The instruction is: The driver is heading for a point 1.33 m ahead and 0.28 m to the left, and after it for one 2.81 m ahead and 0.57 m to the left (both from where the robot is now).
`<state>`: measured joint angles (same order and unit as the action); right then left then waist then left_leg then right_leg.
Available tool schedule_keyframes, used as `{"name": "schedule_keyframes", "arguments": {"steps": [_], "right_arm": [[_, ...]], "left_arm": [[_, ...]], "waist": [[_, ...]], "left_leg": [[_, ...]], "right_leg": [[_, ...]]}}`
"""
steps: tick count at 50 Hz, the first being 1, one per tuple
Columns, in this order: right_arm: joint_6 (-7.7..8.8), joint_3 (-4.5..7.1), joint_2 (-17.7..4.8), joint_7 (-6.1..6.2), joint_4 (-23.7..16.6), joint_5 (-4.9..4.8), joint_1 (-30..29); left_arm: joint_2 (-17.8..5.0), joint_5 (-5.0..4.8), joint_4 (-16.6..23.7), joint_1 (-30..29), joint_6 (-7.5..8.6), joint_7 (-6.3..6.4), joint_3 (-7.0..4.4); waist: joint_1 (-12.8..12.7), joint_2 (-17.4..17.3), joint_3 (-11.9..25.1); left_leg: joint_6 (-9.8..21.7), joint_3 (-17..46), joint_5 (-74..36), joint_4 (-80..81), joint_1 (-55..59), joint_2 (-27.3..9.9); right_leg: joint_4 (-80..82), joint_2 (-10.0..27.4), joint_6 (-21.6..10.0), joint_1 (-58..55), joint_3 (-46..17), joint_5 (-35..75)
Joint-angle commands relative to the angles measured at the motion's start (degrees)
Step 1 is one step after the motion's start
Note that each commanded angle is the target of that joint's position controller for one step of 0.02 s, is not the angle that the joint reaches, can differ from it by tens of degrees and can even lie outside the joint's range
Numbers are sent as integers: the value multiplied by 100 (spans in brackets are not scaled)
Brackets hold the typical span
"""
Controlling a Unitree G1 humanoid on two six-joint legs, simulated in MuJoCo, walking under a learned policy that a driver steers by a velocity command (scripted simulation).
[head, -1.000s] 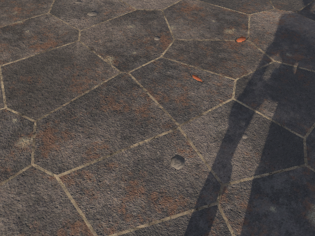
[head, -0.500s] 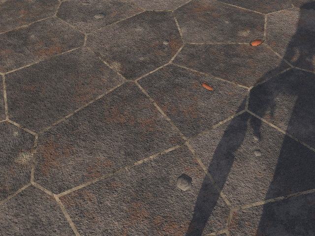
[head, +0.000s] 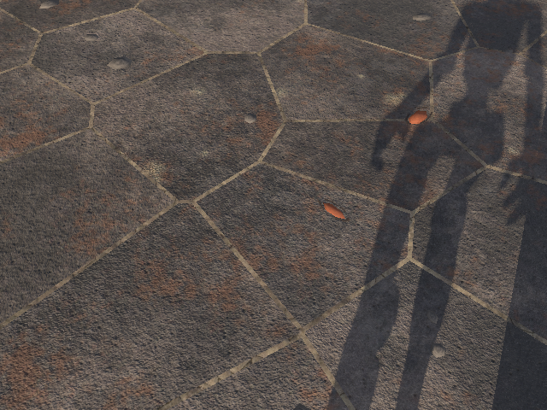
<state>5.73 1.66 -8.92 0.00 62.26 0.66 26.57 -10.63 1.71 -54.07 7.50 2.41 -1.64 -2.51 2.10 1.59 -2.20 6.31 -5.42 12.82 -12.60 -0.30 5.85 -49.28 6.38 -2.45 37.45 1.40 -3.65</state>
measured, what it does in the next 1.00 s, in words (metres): walks ahead, turning left: right foot, then left foot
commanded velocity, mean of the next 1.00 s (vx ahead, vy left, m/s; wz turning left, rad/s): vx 0.50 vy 0.00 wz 0.35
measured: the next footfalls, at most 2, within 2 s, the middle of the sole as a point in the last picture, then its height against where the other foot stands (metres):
right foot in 0.20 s outside the picture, level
left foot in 0.76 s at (237, 387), level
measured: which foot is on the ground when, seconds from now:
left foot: down 0.00-0.20, up 0.22-0.74, down 0.76-1.00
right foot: up 0.00-0.18, down 0.20-0.74, up 0.76-1.00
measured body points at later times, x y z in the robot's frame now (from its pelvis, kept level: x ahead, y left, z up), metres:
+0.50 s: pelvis +0.29 -0.05 +0.00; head +0.31 -0.05 +0.45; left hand +0.23 +0.20 -0.14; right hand +0.40 -0.28 -0.15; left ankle +0.35 +0.12 -0.66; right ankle +0.26 -0.10 -0.74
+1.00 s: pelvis +0.54 +0.06 +0.00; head +0.56 +0.08 +0.45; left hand +0.57 +0.34 -0.13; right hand +0.67 -0.19 -0.13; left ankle +0.51 +0.07 -0.74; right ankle +0.66 -0.09 -0.66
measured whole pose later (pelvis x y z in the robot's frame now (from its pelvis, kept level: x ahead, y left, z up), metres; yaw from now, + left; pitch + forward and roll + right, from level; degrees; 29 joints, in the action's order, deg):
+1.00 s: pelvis +0.54 +0.06 +0.00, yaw +25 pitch +1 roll +0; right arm 3.4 4.3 -14.0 0.0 54.1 0.0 19.2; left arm -13.0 2.6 -46.9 7.8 2.8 -0.8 -3.1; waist 1.2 1.6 -2.8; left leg 9.0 -0.2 10.9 -18.2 -7.6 8.8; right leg -60.4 7.6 1.5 35.2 -1.5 -13.4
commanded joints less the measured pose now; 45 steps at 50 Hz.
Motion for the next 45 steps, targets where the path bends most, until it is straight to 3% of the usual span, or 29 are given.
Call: {"name": "schedule_keyframes", "arguments": {"steps": [1,4,6,8,9,10,11,12,13,14,15,17,20,22,27,31,34,36,37,38,39,40,41,42,43,45], "right_arm": [[84,55,-613,42,-171,-10,373],[70,53,-674,90,-78,30,627],[59,67,-737,125,-58,72,576],[56,99,-856,156,-77,89,389],[35,104,-879,148,-77,87,344],[22,89,-858,128,-128,36,236],[31,-12,-487,72,-360,-117,354],[-23,-12,-240,76,-313,-249,1007],[-83,137,-762,101,-331,-95,428],[-64,142,-680,65,-489,-53,-33],[-81,142,-544,47,-508,-23,-201],[-235,163,-383,-38,-489,105,-100],[-397,195,-277,-120,-669,114,-369],[-449,203,-301,-153,-847,102,-807],[-425,136,-277,-236,-1279,64,-1920],[-409,86,-290,-270,-1582,99,-2585],[-415,157,-451,-252,-1584,121,-2338],[-410,262,-642,-215,-1391,133,-1592],[-373,350,-801,-189,-1214,159,-1002],[-339,500,-1156,-129,-1031,233,-275],[-346,642,-1767,-74,-1112,239,-422],[-428,659,-1842,-81,-1146,77,-212],[-446,598,-1652,-30,-1129,37,-570],[-424,522,-1345,-19,-1154,1,-824],[-375,469,-1169,-1,-1202,-4,-1075],[-248,385,-1012,28,-1235,-70,-1157]], "left_arm": [[-91,-57,429,-636,45,-31,37],[-153,-69,581,-1036,74,-20,41],[-234,-66,635,-1028,117,1,14],[-378,-55,487,-441,172,63,-65],[-498,-48,261,268,217,110,-139],[-686,32,-19,1232,280,167,-235],[-1252,200,-130,2107,309,237,-383],[-1471,165,-89,1994,249,153,-441],[-1092,-21,-36,1483,201,111,-373],[-729,-61,55,910,231,93,-261],[-488,-41,67,651,281,85,-196],[-216,-67,-73,751,353,167,-107],[-401,-111,-201,1137,473,210,-134],[-464,-90,-222,1311,489,221,-141],[-460,-80,-290,1669,490,269,-88],[-622,-72,-424,2079,432,358,-104],[-804,-47,-430,2022,352,434,-147],[-978,-12,-351,1857,263,447,-209],[-1048,-23,-284,1790,218,412,-235],[-1058,-57,-133,1624,208,357,-244],[-338,-101,248,1834,224,232,-120],[-756,-104,542,1150,296,179,-192],[-747,-130,715,698,385,148,-168],[-773,-140,695,740,445,153,-162],[-757,-85,620,830,408,176,-174],[-658,92,610,1032,172,151,-161]], "waist": [[40,-513,-447],[145,-559,-464],[39,-582,-427],[-283,-669,-104],[-565,-617,245],[-986,-499,728],[-1124,233,1536],[-763,939,2013],[-649,40,1336],[-478,-30,531],[-331,-115,149],[-90,110,-50],[7,134,-95],[-37,172,-186],[-232,211,-397],[-412,214,-455],[-184,400,-189],[166,526,246],[419,441,579],[830,9,971],[316,-1288,1306],[537,-711,1505],[370,-401,642],[127,-29,270],[-128,200,83],[-371,64,180]], "left_leg": [[341,747,-2625,511,-341,-1446],[388,741,-3092,328,286,-1620],[415,702,-3778,30,649,-1758],[332,599,-5243,-742,786,-1796],[275,597,-5505,-1574,704,-1710],[198,509,-4660,-2721,-18,-1523],[47,267,-2307,-4598,-1572,-1054],[-46,376,1854,-6248,-3055,-174],[31,884,1255,-6428,-3358,-590],[23,898,714,-6143,-3379,-791],[18,881,422,-5856,-3223,-976],[-73,837,213,-5560,-2867,-1109],[-145,707,-102,-5443,-3182,-1138],[-187,620,-505,-5244,-3602,-1189],[-237,206,-1377,-3659,-3754,-1064],[-59,-259,-1218,-2650,-3605,-872],[266,-502,-505,-2439,-3037,-491],[550,-558,77,-2310,-2244,-153],[700,-449,124,-1941,-1456,-17],[968,352,292,-1395,-227,-453],[1772,3193,45,-1218,1498,-2222],[2085,4770,357,-384,1643,-2527],[1834,3886,186,-193,1057,-2464],[1555,3350,-464,-77,350,-2255],[1312,2836,-1165,-41,-169,-1942],[1148,2240,-2049,-4,-656,-1554]], "right_leg": [[878,-260,34,-128,373,486],[1378,-405,-90,-138,451,383],[1623,-502,-253,-312,447,32],[1811,-801,-465,-1162,528,-474],[2076,-949,-577,-1974,527,-487],[2367,-679,-728,-3341,256,-236],[2452,859,-1099,-5025,-1513,-811],[3084,2075,-1725,-5721,-3787,-788],[3332,1705,-1473,-4933,-3343,-1478],[3649,1486,-1228,-3986,-2487,-1429],[3869,1219,-979,-3395,-1865,-1045],[4046,850,-658,-2819,-963,-391],[4089,768,-553,-2856,-297,530],[4130,697,-463,-2950,64,805],[4065,512,-306,-3212,779,1670],[3862,746,-328,-3947,1064,2452],[3053,883,-300,-4441,1328,4495],[1789,944,-365,-4520,1400,5258],[737,934,-354,-4226,1404,4749],[-885,759,-199,-3211,1452,3236],[-2948,-328,102,-627,1252,-2335],[-3643,-785,139,344,-72,-2625],[-3337,-354,83,843,-317,-1962],[-2772,-165,84,550,-289,-1525],[-2343,-34,134,176,-299,-1391],[-1867,50,309,-411,-312,-1377]]}}
Over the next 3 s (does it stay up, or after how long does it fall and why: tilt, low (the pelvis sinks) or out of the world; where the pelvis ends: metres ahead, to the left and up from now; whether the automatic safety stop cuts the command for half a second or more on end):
stays up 1.56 0.36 -0.02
